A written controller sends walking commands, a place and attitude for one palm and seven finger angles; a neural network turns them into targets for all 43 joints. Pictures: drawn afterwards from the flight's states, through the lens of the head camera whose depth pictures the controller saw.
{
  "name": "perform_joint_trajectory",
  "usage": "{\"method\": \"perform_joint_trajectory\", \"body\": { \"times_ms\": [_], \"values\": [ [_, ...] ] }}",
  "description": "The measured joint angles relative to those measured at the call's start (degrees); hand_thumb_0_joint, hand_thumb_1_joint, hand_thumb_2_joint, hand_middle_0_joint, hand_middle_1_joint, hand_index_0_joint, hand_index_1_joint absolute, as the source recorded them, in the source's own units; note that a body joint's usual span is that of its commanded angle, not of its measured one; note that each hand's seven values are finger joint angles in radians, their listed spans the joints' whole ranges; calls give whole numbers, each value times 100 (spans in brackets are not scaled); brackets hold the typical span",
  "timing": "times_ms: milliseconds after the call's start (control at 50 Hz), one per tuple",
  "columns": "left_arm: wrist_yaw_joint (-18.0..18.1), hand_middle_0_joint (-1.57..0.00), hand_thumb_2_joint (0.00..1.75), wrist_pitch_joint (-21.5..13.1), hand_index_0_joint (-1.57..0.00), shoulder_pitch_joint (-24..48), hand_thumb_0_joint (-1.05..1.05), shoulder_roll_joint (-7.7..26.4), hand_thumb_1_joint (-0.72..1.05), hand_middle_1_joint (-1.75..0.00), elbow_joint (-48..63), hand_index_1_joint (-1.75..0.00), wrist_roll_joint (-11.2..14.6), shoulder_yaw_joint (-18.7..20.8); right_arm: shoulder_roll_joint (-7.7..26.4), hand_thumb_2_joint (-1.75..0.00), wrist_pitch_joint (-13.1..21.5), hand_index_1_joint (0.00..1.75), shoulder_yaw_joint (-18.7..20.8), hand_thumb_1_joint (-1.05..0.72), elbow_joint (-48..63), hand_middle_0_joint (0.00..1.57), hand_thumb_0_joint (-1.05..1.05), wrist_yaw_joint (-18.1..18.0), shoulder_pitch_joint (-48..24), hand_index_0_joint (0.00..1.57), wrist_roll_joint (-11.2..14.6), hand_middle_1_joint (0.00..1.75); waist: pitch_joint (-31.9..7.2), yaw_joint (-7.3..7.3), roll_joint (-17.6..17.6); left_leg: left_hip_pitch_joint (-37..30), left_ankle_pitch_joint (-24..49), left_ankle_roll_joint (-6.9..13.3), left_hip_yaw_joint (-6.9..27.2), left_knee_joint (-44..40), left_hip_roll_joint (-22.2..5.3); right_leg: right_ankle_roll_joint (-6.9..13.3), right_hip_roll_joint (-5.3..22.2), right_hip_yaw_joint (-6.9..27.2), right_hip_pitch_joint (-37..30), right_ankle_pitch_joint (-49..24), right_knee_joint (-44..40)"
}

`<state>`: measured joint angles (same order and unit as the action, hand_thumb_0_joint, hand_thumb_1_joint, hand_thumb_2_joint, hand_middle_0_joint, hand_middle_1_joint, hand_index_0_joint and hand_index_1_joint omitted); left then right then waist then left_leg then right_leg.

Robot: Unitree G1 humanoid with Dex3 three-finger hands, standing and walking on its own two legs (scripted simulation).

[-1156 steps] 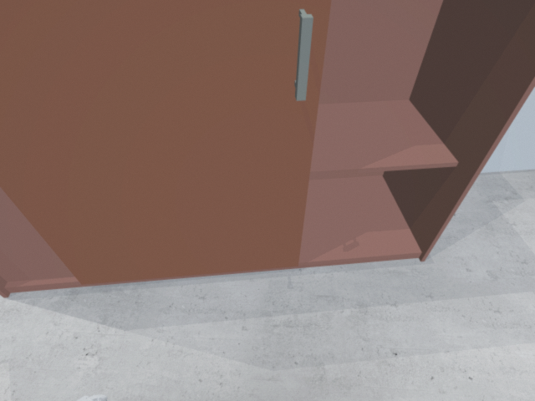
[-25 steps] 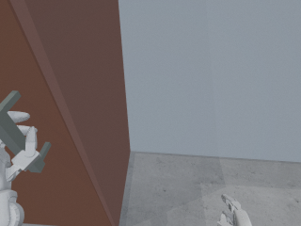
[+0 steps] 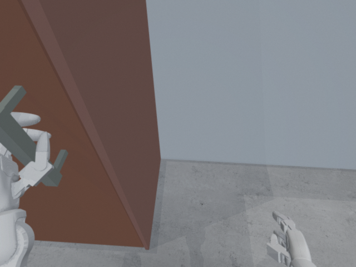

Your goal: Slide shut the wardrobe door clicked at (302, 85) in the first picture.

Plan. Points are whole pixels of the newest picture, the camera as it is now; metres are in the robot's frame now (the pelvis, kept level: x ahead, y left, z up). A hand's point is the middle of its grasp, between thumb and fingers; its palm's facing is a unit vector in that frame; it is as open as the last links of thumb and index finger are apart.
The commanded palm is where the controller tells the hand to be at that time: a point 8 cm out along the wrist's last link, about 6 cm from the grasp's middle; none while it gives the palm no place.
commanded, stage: stop walking and hold the door there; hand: left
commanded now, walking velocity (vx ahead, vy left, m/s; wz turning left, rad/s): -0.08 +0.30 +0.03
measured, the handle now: (36, 141) +0.26 +0.25 +0.20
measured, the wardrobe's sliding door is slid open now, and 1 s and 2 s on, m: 0.00 0.00 0.00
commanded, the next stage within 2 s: loosen the grip on the handle in 1.24 s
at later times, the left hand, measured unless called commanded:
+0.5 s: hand (44, 162) +0.23 +0.22 +0.20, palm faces +0.36 -0.93 -0.12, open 5.9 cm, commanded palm +0.18 +0.24 +0.19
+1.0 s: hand (42, 165) +0.22 +0.22 +0.20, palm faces +0.22 -0.97 -0.08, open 6.1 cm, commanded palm +0.18 +0.24 +0.19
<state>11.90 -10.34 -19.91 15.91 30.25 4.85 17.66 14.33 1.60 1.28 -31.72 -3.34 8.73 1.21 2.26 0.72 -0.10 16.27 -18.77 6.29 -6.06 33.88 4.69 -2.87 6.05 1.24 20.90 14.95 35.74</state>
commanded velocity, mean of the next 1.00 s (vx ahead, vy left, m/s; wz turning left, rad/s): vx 0.00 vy -0.02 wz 0.00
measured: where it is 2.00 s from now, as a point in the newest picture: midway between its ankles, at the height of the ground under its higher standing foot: outside the picture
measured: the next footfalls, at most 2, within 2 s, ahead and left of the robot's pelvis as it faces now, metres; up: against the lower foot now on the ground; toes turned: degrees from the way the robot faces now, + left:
right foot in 0.20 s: +0.01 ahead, -0.11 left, +0.00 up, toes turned -6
left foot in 0.86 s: +0.03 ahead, +0.15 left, +0.00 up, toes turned -7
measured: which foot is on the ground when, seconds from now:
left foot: down 0.00-0.74, up 0.76-0.84, down 0.86-1.00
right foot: up 0.00-0.18, down 0.20-0.86, up 0.88-1.00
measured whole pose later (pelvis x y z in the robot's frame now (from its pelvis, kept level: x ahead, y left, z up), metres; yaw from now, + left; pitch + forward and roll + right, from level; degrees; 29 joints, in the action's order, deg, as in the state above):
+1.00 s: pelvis -0.01 +0.07 +0.01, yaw -3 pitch -2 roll +1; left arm 9.7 -9.4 -20.3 9.9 32.0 2.7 3.0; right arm 8.1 1.0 -2.7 -34.8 -2.1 10.4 -0.2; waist 2.2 2.2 1.2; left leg 9.9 -14.3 3.7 1.7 26.1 5.9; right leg -0.6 0.2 2.6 17.8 22.9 45.1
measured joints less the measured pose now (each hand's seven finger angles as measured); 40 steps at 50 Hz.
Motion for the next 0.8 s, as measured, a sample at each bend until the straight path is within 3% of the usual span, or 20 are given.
{"method": "perform_joint_trajectory", "body": {
  "times_ms": [100,200,320,420,460,500,540,560,640,660,680,720,740,760,800],
  "values": [
    [8,-46,75,26,-30,19,-8,-241,68,-140,-35,-140,20,-219,-114,-90,172,30,-23,-90,-70,20,1,40,88,20,-31,30,59,63,-149,-158,82,104,-115,-173,56,144,-85,-198,66,784,1035],
    [37,-46,76,157,-30,-48,-5,-420,70,-140,16,-139,63,-334,-336,-90,239,30,-243,-90,-180,20,1,98,257,20,-100,30,-29,128,-87,-353,284,62,-213,-603,147,266,-301,-446,-652,452,-116],
    [3,-46,76,277,-31,10,-4,-514,71,-140,15,-139,53,-542,-321,-90,145,30,-323,-90,-244,20,1,67,245,20,-57,30,-48,162,-277,-279,314,-411,-143,-563,-1,274,-459,-501,-857,164,-683],
    [-7,-46,77,333,-30,102,-3,-546,73,-140,-43,-140,1,-687,-280,-90,94,30,-287,-90,-221,20,1,-21,165,20,-88,30,-118,165,-148,-477,425,-128,-255,-855,93,281,-421,-321,-849,191,-594],
    [-15,-46,76,337,-29,114,-2,-546,73,-140,-133,-140,-4,-748,-271,-90,94,30,-236,-90,-182,20,1,-44,164,20,-137,30,-151,128,-102,-628,565,-237,-244,-1127,181,333,-406,-245,-920,303,-610],
    [-46,-46,76,364,-28,150,-2,-517,73,-140,-212,-140,-19,-809,-226,-90,90,30,-183,-90,-112,20,1,-43,169,20,-149,30,-176,67,-129,-646,635,-476,-161,-1194,221,371,-425,-252,-1059,80,-878],
    [-93,-46,76,402,-27,227,-2,-491,73,-140,-233,-140,-44,-878,-143,-90,78,30,-168,-90,-76,20,1,-24,127,20,-95,30,-182,48,-213,-476,542,-707,-83,-926,155,296,-466,-330,-1080,-30,-984],
    [-114,-46,76,403,-27,270,-2,-494,74,-140,-221,-140,-56,-908,-108,-90,65,30,-173,-90,-69,20,1,-14,99,20,-71,30,-199,60,-235,-367,456,-717,-78,-757,113,260,-500,-341,-1031,-17,-951],
    [-156,-46,79,359,-25,389,-1,-625,75,-140,-155,-139,-148,-1037,-93,-90,-6,30,-165,-90,-112,20,1,-31,34,20,-56,30,-215,138,-126,-359,389,-159,-192,-732,139,257,-521,-190,-819,154,-555],
    [-160,-46,79,340,-25,372,-1,-636,75,-140,-168,-139,-173,-1062,-120,-90,-20,30,-153,-90,-123,20,1,-46,38,20,-80,30,-205,147,-87,-465,472,-101,-223,-900,186,283,-506,-119,-777,294,-372],
    [-161,-46,78,324,-25,344,-1,-642,75,-140,-196,-139,-174,-1098,-149,-90,-26,30,-133,-90,-128,20,1,-52,56,20,-113,30,-195,149,-68,-590,570,-175,-231,-1103,232,310,-492,-86,-770,460,-244],
    [-176,-46,78,365,-26,301,0,-634,74,-140,-220,-139,-128,-1206,-178,-90,-26,30,-77,-90,-67,20,1,-32,130,20,-155,30,-172,109,-121,-720,731,-630,-150,-1336,279,392,-490,-207,-918,608,-418],
    [-197,-46,77,420,-26,346,0,-579,74,-140,-199,-139,-121,-1251,-190,-90,-9,30,-53,-90,-9,20,1,2,163,20,-135,30,-148,61,-110,-571,760,-947,-115,-1114,308,547,-455,-296,-1049,439,-746],
    [-216,-46,77,469,-25,444,-1,-520,74,-140,-144,-139,-138,-1277,-182,-90,7,30,-68,-90,43,20,1,48,155,20,-73,30,-110,54,-54,-214,646,-1097,15,-435,372,659,-402,-267,-1042,40,-903],
    [-276,-46,78,422,-23,569,-1,-574,75,-140,-31,-138,-147,-1317,-138,-90,-58,30,-136,-90,15,20,1,133,19,20,-19,30,-11,143,-77,315,-201,-948,532,932,263,419,-457,-194,-804,29,-564]
  ]
}}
